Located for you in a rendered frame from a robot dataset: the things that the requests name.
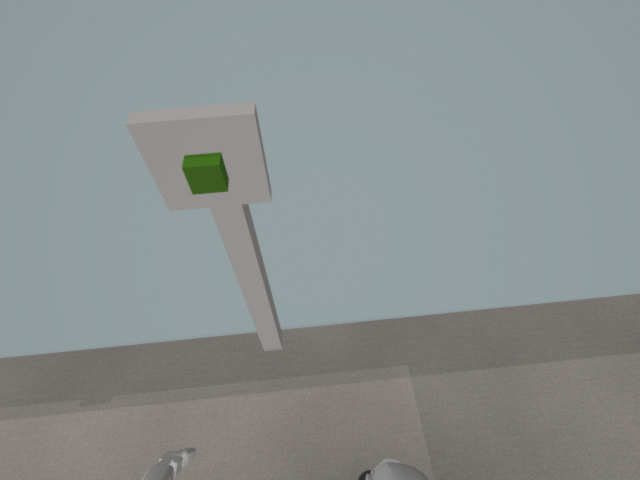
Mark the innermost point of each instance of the panel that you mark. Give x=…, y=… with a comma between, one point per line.
x=164, y=136

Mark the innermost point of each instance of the left robot hand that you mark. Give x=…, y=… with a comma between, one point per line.
x=170, y=464

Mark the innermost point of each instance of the right robot shin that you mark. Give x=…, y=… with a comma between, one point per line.
x=387, y=460

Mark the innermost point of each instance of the button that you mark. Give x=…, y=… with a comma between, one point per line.
x=205, y=173

